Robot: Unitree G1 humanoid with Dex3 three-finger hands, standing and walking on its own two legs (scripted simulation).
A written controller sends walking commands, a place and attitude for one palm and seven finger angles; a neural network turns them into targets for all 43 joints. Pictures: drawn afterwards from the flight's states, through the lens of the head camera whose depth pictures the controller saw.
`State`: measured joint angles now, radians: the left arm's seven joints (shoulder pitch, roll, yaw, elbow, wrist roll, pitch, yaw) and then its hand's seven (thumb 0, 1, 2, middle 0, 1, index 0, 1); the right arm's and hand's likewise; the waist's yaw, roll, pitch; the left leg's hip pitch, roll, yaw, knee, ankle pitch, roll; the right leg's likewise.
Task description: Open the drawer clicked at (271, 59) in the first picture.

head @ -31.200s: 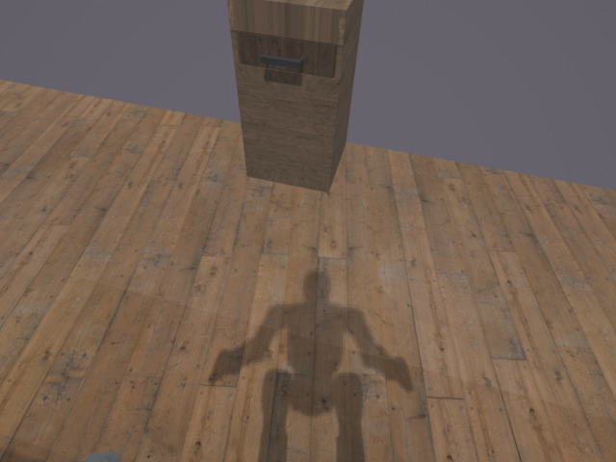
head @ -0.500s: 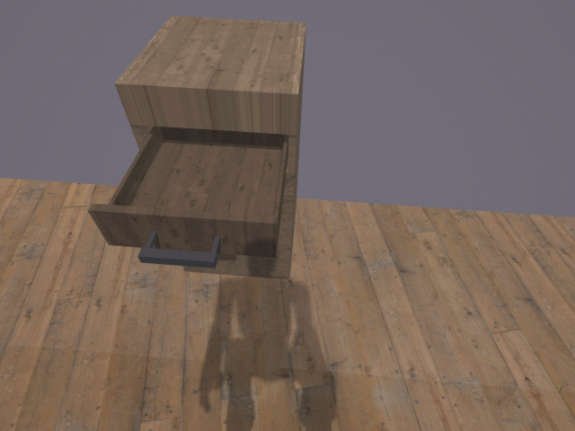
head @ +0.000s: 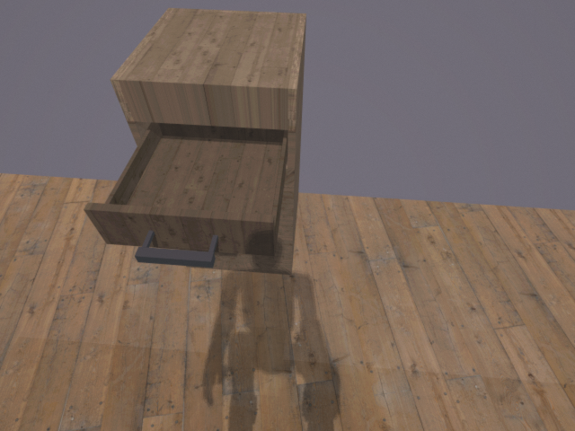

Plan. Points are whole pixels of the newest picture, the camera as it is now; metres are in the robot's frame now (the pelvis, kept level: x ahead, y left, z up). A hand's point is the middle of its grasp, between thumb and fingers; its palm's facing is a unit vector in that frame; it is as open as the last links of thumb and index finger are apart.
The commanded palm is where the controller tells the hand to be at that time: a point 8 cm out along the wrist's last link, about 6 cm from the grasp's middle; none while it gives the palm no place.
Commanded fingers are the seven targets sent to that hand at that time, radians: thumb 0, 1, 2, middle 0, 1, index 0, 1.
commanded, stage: look to check the result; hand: left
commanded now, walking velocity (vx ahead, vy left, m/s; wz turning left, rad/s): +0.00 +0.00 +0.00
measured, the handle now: (178, 247) +0.47 +0.26 -0.12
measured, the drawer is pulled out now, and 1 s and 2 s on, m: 0.30 0.30 0.30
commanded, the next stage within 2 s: stand and wait in 0.12 s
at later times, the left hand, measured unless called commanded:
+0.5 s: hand out of the picture -0.01 +0.15 -0.18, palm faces +0.08 -0.98 -0.17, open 7.4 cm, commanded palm none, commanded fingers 0.00 0.90 0.90 -0.20 -0.30 -0.20 -0.30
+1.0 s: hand out of the picture -0.01 +0.16 -0.18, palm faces +0.08 -0.98 -0.18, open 7.4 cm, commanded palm none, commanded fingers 0.00 0.90 0.90 -0.20 -0.30 -0.20 -0.30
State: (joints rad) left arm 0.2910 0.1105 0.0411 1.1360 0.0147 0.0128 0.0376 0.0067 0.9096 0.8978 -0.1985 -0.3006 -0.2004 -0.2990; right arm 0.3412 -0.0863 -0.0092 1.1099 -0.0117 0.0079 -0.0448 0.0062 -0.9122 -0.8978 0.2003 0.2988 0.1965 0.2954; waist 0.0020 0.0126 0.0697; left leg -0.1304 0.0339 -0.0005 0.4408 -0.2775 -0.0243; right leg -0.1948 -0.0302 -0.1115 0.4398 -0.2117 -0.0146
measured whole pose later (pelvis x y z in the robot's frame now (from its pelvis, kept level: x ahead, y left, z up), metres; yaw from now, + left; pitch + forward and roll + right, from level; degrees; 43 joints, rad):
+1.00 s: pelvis +0.01 +0.00 +0.00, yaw +0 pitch -2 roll +0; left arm 0.28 0.11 0.04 1.14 0.01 0.01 0.04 0.01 0.91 0.90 -0.20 -0.30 -0.20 -0.30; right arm 0.33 -0.09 -0.01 1.12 -0.01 0.01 -0.05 0.01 -0.91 -0.90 0.20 0.30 0.20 0.30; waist 0.00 0.01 0.07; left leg -0.10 0.04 -0.01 0.42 -0.28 -0.03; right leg -0.17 -0.02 -0.12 0.42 -0.22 -0.02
